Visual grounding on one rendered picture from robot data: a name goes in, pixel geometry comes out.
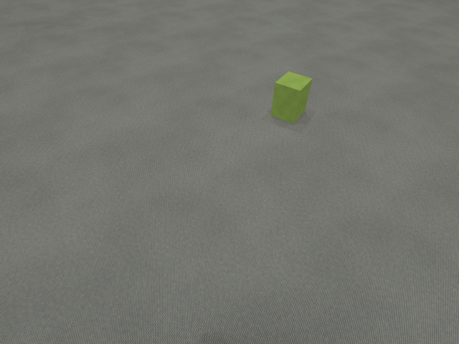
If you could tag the carton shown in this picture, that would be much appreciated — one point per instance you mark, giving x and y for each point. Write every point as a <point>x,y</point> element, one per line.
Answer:
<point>290,96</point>

